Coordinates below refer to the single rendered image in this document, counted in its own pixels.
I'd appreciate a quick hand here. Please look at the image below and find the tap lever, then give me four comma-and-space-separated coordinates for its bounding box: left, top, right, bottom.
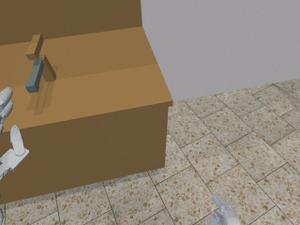
25, 57, 45, 94

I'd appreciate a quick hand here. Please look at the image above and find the counter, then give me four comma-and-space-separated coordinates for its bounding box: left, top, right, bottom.
0, 0, 173, 204

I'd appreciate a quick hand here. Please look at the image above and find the robot left hand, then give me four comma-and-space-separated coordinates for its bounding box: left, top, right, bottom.
0, 87, 29, 181

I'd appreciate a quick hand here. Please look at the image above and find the robot right hand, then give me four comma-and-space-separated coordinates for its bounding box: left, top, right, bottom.
207, 194, 241, 225

